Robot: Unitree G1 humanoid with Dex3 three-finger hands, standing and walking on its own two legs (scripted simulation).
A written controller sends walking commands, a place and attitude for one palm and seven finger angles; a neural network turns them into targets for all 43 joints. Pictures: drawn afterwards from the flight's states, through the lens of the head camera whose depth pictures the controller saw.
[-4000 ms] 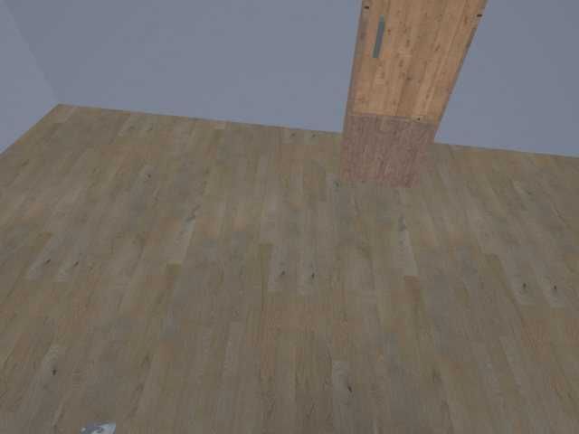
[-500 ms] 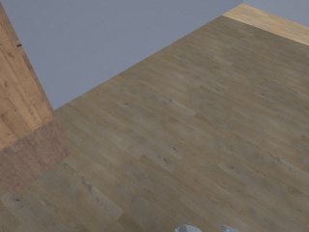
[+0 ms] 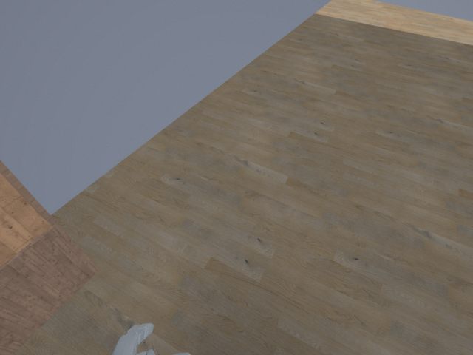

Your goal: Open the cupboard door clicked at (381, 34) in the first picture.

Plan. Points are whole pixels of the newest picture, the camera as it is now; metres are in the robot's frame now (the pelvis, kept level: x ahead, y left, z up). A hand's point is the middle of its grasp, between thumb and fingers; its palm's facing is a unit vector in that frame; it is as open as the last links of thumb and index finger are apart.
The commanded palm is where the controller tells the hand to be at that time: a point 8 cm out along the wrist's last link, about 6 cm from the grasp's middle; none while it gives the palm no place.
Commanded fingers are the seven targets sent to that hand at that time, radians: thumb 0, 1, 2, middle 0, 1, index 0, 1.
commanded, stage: turn to face it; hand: left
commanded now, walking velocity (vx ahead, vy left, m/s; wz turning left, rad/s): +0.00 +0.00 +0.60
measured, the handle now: out of the picture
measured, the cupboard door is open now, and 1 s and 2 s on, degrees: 0 0 0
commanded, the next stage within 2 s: take the last steps up to it in 1.48 s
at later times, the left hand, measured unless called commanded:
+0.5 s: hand out of the picture +0.02 +0.26 -0.16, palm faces +0.30 -0.92 -0.26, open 7.4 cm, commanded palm none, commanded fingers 0.00 0.90 0.90 -0.20 -0.30 -0.20 -0.30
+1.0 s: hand out of the picture -0.11 +0.17 -0.16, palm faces +0.59 -0.77 -0.24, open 7.4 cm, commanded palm none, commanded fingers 0.00 0.90 0.90 -0.20 -0.30 -0.20 -0.30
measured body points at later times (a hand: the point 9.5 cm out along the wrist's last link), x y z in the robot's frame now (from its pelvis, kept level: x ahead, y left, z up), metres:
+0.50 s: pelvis -0.01 +0.02 +0.01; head +0.02 +0.05 +0.46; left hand +0.00 +0.31 -0.14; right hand +0.12 -0.22 -0.12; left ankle +0.02 +0.12 -0.73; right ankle +0.02 -0.14 -0.67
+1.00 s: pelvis -0.04 -0.02 +0.00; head -0.01 +0.00 +0.45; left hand -0.15 +0.21 -0.14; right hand +0.19 -0.19 -0.13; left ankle -0.12 +0.08 -0.70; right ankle +0.03 -0.13 -0.73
